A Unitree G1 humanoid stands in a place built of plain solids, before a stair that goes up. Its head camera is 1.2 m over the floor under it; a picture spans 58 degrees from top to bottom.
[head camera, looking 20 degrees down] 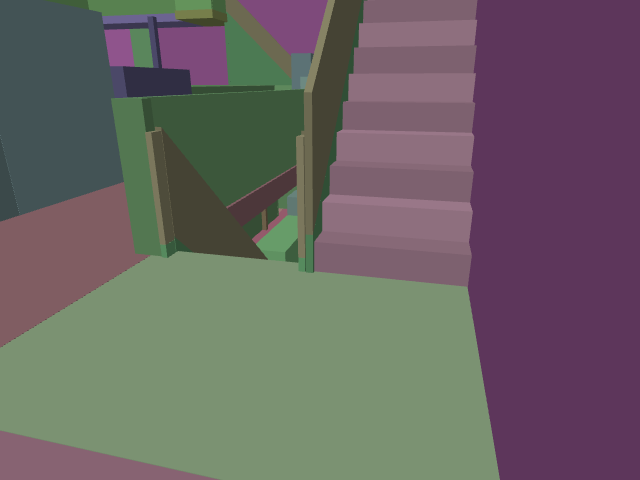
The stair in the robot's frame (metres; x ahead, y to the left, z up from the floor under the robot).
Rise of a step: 0.21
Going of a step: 0.23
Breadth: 0.99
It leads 14 degrees to the right of straight ahead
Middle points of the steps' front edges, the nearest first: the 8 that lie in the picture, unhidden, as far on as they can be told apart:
2.56 -0.44 0.21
2.78 -0.50 0.42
3.00 -0.55 0.64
3.23 -0.61 0.85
3.45 -0.66 1.06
3.67 -0.71 1.27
3.89 -0.77 1.48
4.12 -0.82 1.69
